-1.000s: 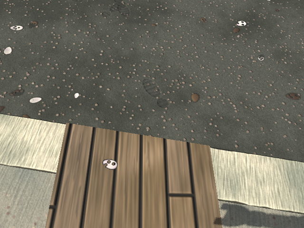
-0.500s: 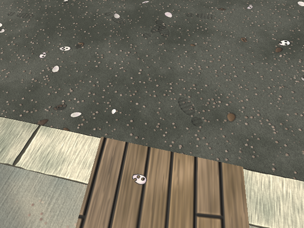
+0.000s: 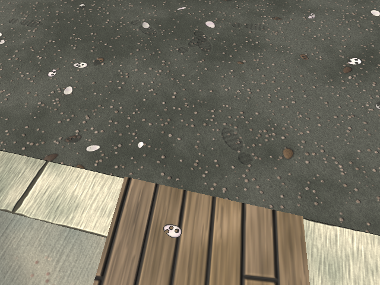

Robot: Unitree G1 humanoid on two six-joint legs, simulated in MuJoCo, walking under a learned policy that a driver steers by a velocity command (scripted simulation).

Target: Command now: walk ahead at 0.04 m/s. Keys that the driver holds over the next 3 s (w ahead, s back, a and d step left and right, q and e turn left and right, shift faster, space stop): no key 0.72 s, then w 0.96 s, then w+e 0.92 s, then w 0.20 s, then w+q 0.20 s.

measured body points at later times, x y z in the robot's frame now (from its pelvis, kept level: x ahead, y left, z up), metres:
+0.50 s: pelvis -0.01 -0.01 +0.00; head +0.00 -0.01 +0.45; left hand +0.04 +0.25 -0.14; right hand +0.05 -0.27 -0.14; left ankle -0.02 +0.12 -0.73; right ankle -0.02 -0.13 -0.73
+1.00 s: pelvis +0.03 +0.02 +0.00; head +0.03 +0.03 +0.45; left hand +0.02 +0.28 -0.16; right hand +0.04 -0.24 -0.14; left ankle +0.00 +0.11 -0.74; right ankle -0.02 -0.12 -0.73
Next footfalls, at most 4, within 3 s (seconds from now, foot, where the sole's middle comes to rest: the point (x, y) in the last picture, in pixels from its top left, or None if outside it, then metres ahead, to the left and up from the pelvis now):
1.44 right None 0.41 -0.12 -0.77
1.94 left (178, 229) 0.72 0.09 -0.77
2.64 right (276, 191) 0.98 -0.34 -0.90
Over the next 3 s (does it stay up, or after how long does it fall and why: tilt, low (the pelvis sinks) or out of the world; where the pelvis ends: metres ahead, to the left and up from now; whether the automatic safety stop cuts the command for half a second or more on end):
stays up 1.08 -0.30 -0.13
